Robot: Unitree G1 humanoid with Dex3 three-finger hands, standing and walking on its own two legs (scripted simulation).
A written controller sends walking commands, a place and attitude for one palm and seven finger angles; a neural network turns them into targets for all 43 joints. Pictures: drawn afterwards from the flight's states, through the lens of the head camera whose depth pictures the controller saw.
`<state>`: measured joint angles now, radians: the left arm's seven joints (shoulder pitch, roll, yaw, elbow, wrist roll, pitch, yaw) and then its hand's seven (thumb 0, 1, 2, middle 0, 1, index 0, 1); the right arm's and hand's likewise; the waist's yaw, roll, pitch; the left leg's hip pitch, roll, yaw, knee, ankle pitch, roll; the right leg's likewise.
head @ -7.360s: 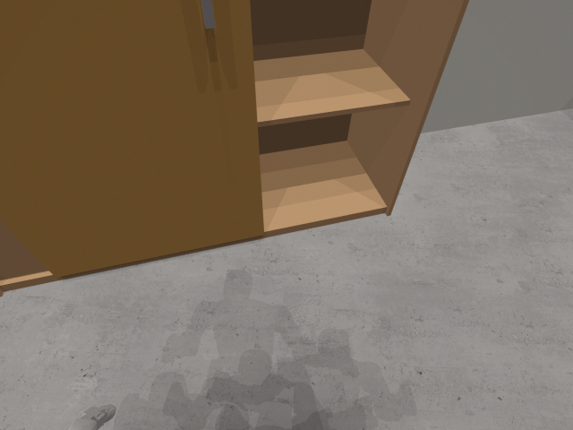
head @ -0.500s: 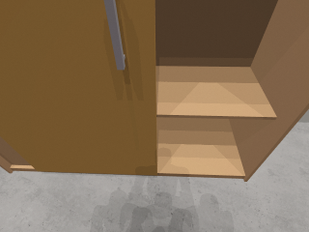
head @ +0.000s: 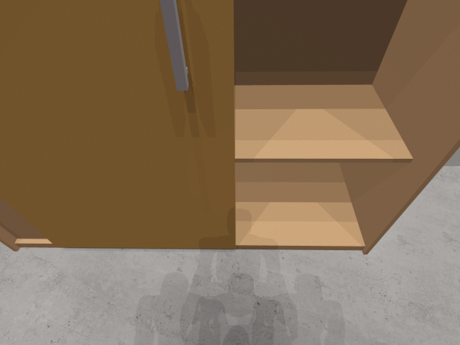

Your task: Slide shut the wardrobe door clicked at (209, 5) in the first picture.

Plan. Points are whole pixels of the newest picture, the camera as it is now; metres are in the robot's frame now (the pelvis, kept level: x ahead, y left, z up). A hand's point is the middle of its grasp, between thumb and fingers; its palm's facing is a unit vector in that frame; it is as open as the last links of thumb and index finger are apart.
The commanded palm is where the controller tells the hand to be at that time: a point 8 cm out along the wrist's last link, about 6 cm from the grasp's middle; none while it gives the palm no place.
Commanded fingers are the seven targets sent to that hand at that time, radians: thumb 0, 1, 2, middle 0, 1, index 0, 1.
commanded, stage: look again from close up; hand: left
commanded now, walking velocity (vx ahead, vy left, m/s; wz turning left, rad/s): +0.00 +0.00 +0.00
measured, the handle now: (173, 18) +0.58 +0.12 +0.28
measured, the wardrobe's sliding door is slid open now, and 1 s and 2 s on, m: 0.59 0.59 0.59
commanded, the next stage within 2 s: shuffle to correct the standing spot in 1.80 s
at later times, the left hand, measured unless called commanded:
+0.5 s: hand out of the picture +0.00 +0.21 -0.17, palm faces +0.02 -0.98 -0.18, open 7.3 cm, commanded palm none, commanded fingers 0.00 0.90 0.90 -0.20 -0.30 -0.20 -0.30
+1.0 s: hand out of the picture +0.01 +0.18 -0.18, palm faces +0.02 -0.98 -0.18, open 7.3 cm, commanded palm none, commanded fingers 0.00 0.90 0.90 -0.20 -0.30 -0.20 -0.30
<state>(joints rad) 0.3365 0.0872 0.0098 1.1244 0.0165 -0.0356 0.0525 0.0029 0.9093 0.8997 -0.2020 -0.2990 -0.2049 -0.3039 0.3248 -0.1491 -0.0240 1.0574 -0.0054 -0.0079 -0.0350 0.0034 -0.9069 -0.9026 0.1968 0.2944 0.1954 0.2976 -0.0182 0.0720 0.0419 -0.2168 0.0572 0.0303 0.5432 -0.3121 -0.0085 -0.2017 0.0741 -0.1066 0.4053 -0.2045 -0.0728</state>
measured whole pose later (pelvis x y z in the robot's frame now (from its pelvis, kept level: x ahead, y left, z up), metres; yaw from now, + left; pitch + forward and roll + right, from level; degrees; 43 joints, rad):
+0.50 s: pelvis +0.01 +0.05 +0.00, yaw -1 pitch +0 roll +0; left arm 0.31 0.12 0.00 1.12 0.01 -0.01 0.03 0.00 0.92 0.90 -0.20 -0.30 -0.20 -0.30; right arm 0.36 -0.12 0.02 1.12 -0.02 -0.04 -0.04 0.00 -0.91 -0.90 0.20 0.29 0.20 0.30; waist 0.00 0.01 0.02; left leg -0.15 -0.06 0.09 0.43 -0.29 0.08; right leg -0.23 -0.04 -0.04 0.50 -0.26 0.01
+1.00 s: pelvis +0.02 +0.03 +0.00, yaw -1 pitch -1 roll +1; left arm 0.31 0.12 0.00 1.12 0.01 -0.02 0.04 0.01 0.92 0.90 -0.20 -0.30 -0.20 -0.30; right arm 0.30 -0.13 0.02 1.14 -0.01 -0.04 -0.04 0.01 -0.91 -0.90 0.20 0.29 0.20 0.30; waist 0.00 0.00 0.03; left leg -0.12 -0.03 0.08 0.44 -0.32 0.04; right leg -0.20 -0.01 -0.05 0.51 -0.30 -0.02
